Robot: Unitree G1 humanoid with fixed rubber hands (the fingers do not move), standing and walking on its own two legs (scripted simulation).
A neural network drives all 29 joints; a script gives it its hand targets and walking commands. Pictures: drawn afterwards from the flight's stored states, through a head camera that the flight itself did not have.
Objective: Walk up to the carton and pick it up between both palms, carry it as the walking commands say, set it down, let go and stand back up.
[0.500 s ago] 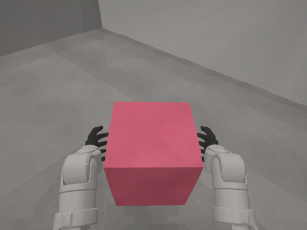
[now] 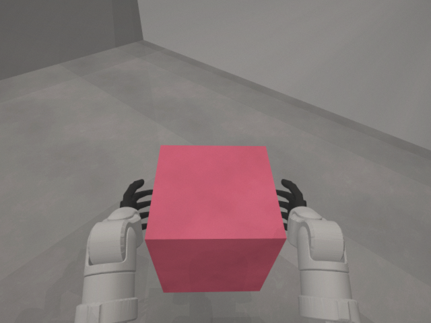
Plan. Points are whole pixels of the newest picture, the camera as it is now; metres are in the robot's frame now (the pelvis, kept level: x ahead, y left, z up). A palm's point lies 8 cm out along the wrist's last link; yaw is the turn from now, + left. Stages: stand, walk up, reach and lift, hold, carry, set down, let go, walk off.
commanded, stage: carry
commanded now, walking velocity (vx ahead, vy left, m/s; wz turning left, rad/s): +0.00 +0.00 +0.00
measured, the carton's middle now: (212, 222) +0.33 +0.00 +0.02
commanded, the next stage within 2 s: none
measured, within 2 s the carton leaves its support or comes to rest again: neither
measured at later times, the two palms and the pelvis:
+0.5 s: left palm (129, 220) +0.29 +0.15 +0.08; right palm (295, 219) +0.29 -0.15 +0.08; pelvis +0.00 +0.00 +0.00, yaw +0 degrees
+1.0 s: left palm (116, 235) +0.26 +0.17 +0.08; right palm (290, 235) +0.26 -0.13 +0.08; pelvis +0.00 +0.02 -0.01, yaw +1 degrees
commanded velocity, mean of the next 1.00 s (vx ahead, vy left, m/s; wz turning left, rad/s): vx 0.00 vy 0.07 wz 0.00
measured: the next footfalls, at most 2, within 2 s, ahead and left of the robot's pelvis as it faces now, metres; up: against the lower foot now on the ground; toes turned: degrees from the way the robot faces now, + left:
none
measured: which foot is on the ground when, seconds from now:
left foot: down 0.00-1.00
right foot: down 0.00-1.00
